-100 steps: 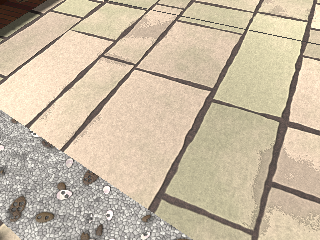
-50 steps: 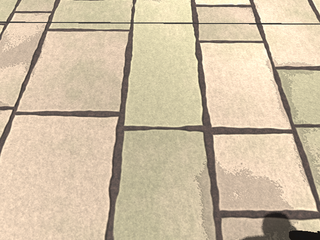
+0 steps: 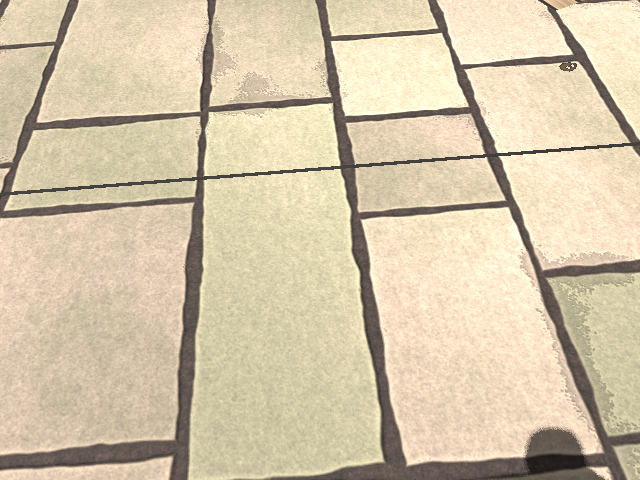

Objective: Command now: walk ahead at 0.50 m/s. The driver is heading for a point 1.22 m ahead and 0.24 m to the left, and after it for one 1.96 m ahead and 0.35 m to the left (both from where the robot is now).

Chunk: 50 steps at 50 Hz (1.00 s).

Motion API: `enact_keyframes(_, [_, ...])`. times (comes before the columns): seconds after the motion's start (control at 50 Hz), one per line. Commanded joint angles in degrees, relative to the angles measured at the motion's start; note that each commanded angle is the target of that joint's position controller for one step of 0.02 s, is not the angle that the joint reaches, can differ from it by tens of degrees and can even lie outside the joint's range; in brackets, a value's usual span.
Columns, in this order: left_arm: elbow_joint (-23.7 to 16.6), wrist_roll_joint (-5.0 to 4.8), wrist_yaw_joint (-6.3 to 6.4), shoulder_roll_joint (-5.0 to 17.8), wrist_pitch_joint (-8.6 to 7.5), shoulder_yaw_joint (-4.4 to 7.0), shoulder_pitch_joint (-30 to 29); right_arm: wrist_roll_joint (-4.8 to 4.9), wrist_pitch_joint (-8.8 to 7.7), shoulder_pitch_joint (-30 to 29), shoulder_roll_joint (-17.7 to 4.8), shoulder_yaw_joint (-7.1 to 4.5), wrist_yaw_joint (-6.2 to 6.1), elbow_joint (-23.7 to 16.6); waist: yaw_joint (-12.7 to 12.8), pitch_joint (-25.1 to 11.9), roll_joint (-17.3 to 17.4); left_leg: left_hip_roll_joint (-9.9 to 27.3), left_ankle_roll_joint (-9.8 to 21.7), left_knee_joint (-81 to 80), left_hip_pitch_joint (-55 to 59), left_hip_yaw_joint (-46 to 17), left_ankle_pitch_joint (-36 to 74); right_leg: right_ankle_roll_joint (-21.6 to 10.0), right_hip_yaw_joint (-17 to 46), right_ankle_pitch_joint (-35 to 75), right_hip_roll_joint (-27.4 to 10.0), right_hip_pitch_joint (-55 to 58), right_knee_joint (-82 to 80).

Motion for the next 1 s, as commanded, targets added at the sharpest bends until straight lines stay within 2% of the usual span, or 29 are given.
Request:
enact_keyframes(0.02, [-2.81, -0.56, 0.46, 9.96, -0.78, 2.05, -0.82, 0.45, -0.84, -5.61, -1.87, 0.07, 0.74, -4.65, -0.13, 2.06, -6.08, -1.50, 0.27, -7.60, 2.79, 1.42, 6.58, -8.56, 7.31, 12.32, -14.52, -1.86, -5.26])
enact_keyframes(0.12, [-0.36, -0.88, 0.84, 11.01, 0.54, 2.32, 2.29, 0.75, -1.46, -10.15, -3.22, -0.07, 2.35, -7.31, 0.23, 3.26, -6.85, -3.08, 3.00, -13.77, 2.92, 1.48, 0.40, -7.13, 8.71, 15.20, -18.29, 6.40, -0.61])
enact_keyframes(0.16, [-0.15, -0.87, 1.06, 11.96, 1.09, 2.57, 1.18, 0.54, -1.64, -5.75, -4.90, -0.80, 2.39, -6.45, -2.78, 0.62, -7.89, -5.29, 4.76, -15.70, 10.70, 3.50, -2.95, -5.74, 7.80, 26.69, -17.82, 7.71, 4.92])
enact_keyframes(0.18, [-0.21, -0.81, 1.16, 11.54, 1.37, 2.33, 0.53, 0.27, -1.61, 1.34, -6.78, -1.93, 2.03, -4.32, -6.46, -3.73, -7.23, -6.99, 6.31, -16.99, 20.92, 5.11, -2.27, -4.45, 5.58, 34.62, -15.30, 6.25, 13.14])
enact_keyframes(0.2, [-1.22, -0.04, 1.35, 9.60, 1.33, 1.47, 0.23, -0.20, -1.53, 11.38, -10.05, -3.16, 1.44, -1.97, -10.43, -11.30, -4.81, -2.08, 9.11, -14.09, 37.42, 0.34, 1.41, -2.46, 3.18, 29.27, -12.47, -2.25, 26.62])
enact_keyframes(0.22, [-2.75, 0.29, 1.01, 3.56, 0.23, -0.49, 6.13, -1.17, -1.19, 17.57, -15.91, -4.51, 1.13, -1.11, -9.61, -20.29, 8.40, 12.72, 17.97, -16.03, 60.76, -24.51, -5.44, 2.04, 0.00, 5.10, -3.62, -26.02, 49.83])
enact_keyframes(0.24, [-1.87, -0.06, 0.61, 5.08, -1.06, -0.36, 5.30, -0.24, -0.85, 19.40, -12.03, -3.49, 1.29, -0.50, -10.62, -24.25, 11.70, 16.02, 20.28, -24.26, 63.53, -39.46, -11.75, 2.18, 7.59, -22.00, -1.29, -34.75, 58.42])
enact_keyframes(0.26, [-3.10, -1.56, 0.25, 9.61, -1.65, 0.97, 0.58, 0.07, -0.76, 15.58, -9.45, -2.44, 1.21, -0.85, -10.28, -15.02, 7.10, 14.17, 17.38, -25.49, 56.75, -32.35, -15.40, 1.60, 8.50, -19.65, -4.73, -40.08, 62.24])
enact_keyframes(0.28, [-4.08, -1.80, 0.30, 9.44, -1.78, 0.86, -3.38, 0.06, -0.65, 11.65, -8.01, -1.95, 1.11, -1.55, -8.82, -9.03, 3.21, 11.88, 15.56, -26.63, 48.08, -24.90, -13.37, 1.25, 6.54, -14.44, -7.64, -39.99, 60.28])
enact_keyframes(0.3, [-4.44, -1.02, 0.54, 8.75, -1.51, 0.92, -5.35, -0.30, -0.66, 8.35, -6.42, -1.45, 1.29, -1.70, -7.02, -4.49, 0.60, 9.43, 14.71, -28.70, 39.85, -19.64, -9.42, 1.52, 5.49, -10.58, -9.49, -38.00, 56.46])
enact_keyframes(0.34, [-3.69, -0.38, 0.84, 7.06, -0.04, 1.09, -3.32, -0.93, -1.31, 5.36, -4.83, -1.03, 1.63, -1.83, -3.62, -2.41, 2.69, 6.47, 13.87, -32.58, 30.68, -14.07, -5.10, 2.04, 5.87, -6.00, -11.61, -31.18, 51.86])
enact_keyframes(0.36, [-3.29, -0.27, 0.92, 5.92, 0.56, 0.91, -2.45, -0.77, -1.71, 5.31, -5.02, -1.15, 1.67, -1.51, -2.97, -2.36, 2.73, 6.01, 14.39, -33.93, 28.81, -12.33, -3.24, 2.49, 5.49, -4.83, -11.69, -29.89, 50.76])
enact_keyframes(0.4, [-3.73, 0.34, 1.32, 5.43, 1.17, 0.93, -3.76, -1.00, -2.15, 5.37, -6.24, -1.40, 1.38, -0.58, -2.06, -0.81, 1.55, 5.76, 15.06, -34.28, 26.84, -7.81, 11.93, 3.93, 4.85, -1.90, -11.23, -30.10, 46.86])
enact_keyframes(0.44, [-4.52, 0.98, 1.43, 4.46, 1.04, 0.58, -6.44, -1.04, -1.82, 6.00, -6.79, -1.53, 0.69, 0.53, -2.20, -0.70, 0.61, 4.26, 14.05, -32.69, 26.90, -2.58, 24.17, 4.86, 4.21, 3.31, -10.72, -29.45, 39.26])
enact_keyframes(0.5, [-5.36, 0.87, 0.79, 2.82, 0.53, -0.23, -11.85, -0.75, -0.99, 7.96, -7.42, -1.52, -0.08, 1.99, -4.56, -1.52, 1.10, 1.82, 11.78, -31.48, 26.96, 2.03, 25.38, 4.59, 2.40, 13.85, -8.33, -24.16, 26.66])
enact_keyframes(0.58, [-6.80, 0.81, 0.02, 4.57, 0.48, 0.06, -16.01, -0.19, 0.18, 9.79, -8.05, -1.52, -0.45, 4.36, -5.86, -2.11, 1.84, 4.22, 11.40, -28.06, 32.36, -0.27, 21.37, 3.50, 3.53, 14.55, -6.67, -22.05, 19.33])
enact_keyframes(0.64, [-5.73, 1.58, -0.26, 6.39, 0.04, 0.86, -12.32, 0.53, 1.05, 7.98, -7.52, -1.40, -0.81, 5.20, -2.95, -3.72, 1.12, 3.51, 8.97, -20.13, 34.52, -1.65, 17.81, 0.97, 2.89, 15.28, -5.27, -15.46, 11.60])
enact_keyframes(0.66, [-4.82, 2.02, 0.18, 9.21, -0.14, 1.66, -9.72, -0.10, 0.95, 10.41, -6.34, -1.04, -0.89, 5.62, -3.00, -5.99, -1.76, -0.05, 6.42, -14.88, 33.15, -0.26, 15.08, -0.51, 4.61, 31.49, -7.31, -8.23, 10.01])
enact_keyframes(0.68, [-4.99, 2.71, 0.65, 12.60, -0.04, 2.14, -7.63, -1.69, 0.28, 14.65, -4.06, -0.18, -0.75, 5.46, -4.96, -11.89, -8.11, -4.26, 3.45, -5.93, 25.23, 1.74, 0.31, -4.74, 11.41, 52.93, -15.28, 5.16, 15.36])
enact_keyframes(0.7, [-4.22, 2.63, 1.01, 9.00, 0.92, 1.19, -6.24, -1.36, 0.26, 19.98, -0.32, 1.20, -0.70, 7.17, -5.08, -17.85, -16.23, -7.35, 0.21, 3.97, 17.22, 1.83, -23.78, -13.42, 20.47, 55.48, -23.44, 13.75, 15.54])
enact_keyframes(0.72, [-3.90, 1.43, 0.71, 5.02, 1.58, 0.07, -5.56, -0.63, 1.21, 16.52, -3.57, 0.61, -0.72, 6.94, -2.80, -17.62, -15.25, -6.99, -1.59, 10.31, 14.64, -0.72, -38.45, -15.18, 24.01, 46.33, -24.11, 11.14, 12.35])
enact_keyframes(0.74, [-3.58, 1.05, 0.40, 4.91, 1.88, -0.26, -7.36, 0.17, 2.32, 13.61, -5.41, -0.04, -0.90, 6.09, -2.99, -14.30, -12.19, -5.63, -1.97, 12.85, 12.07, -1.93, -39.27, -13.61, 23.45, 33.42, -22.67, 7.19, 10.03])
enact_keyframes(0.78, [-4.50, 1.27, 0.49, 6.26, 2.35, -0.04, -13.80, -0.02, 4.72, 10.22, -5.49, -0.59, -1.95, 5.91, -4.46, -8.09, -8.65, -3.52, -2.67, 10.35, 12.63, -1.68, -33.73, -10.40, 20.85, 14.23, -20.13, -3.46, 5.15])
enact_keyframes(0.82, [-4.89, 1.97, 0.99, 6.65, 2.96, 0.20, -18.67, -0.25, 5.94, 11.16, -3.99, -0.44, -2.73, 6.91, -6.47, -5.69, -11.61, -3.54, -2.93, 2.83, 19.97, -0.19, -27.93, -7.86, 16.46, 4.60, -16.53, -12.84, 1.91])
enact_keyframes(0.88, [-3.65, 1.37, 1.57, 5.71, 3.47, 0.12, -19.24, -0.74, 5.73, 13.91, -2.14, -0.25, -2.63, 9.60, -7.63, -6.67, -11.10, -5.28, -1.52, -9.16, 29.71, 2.86, -13.57, -5.99, 11.12, -3.89, -13.27, -16.74, 1.96])
enact_keyframes(0.92, [-1.94, 0.77, 1.63, 4.05, 3.53, -0.39, -16.93, -1.97, 5.73, 12.79, -2.53, -0.26, -2.23, 9.72, -7.13, -5.04, -9.08, -4.77, 0.46, -15.49, 32.78, 2.50, -8.98, -2.09, 9.71, -15.27, -11.14, -18.82, 2.23])
enact_keyframes(0.94, [-1.24, 1.08, 1.59, 3.72, 3.56, -0.54, -15.95, -2.27, 5.69, 11.18, -4.22, -0.35, -2.34, 8.69, -5.95, -2.40, -6.84, -1.62, 2.06, -19.08, 30.80, -0.84, -11.68, 0.23, 8.84, -18.48, -9.66, -19.43, 3.74])
enact_keyframes(0.96, [-1.29, 1.09, 1.68, 3.91, 3.68, -0.22, -15.02, -1.57, 5.59, 9.45, -7.15, -1.07, -2.46, 9.01, -3.37, 0.69, -0.48, -1.44, 3.77, -20.22, 22.14, -1.40, -23.40, 2.02, 5.31, -15.71, -6.41, -15.80, 4.98])
enact_keyframes(1.0, [-0.65, 1.34, 2.09, 3.97, 3.60, -0.17, -15.95, -1.59, 4.27, 6.94, -3.71, -0.23, -2.36, 9.34, -3.26, 2.09, 2.24, -1.83, 2.71, -24.12, 15.01, -1.87, -28.18, 2.52, 4.09, -6.77, -5.66, -7.73, 9.77])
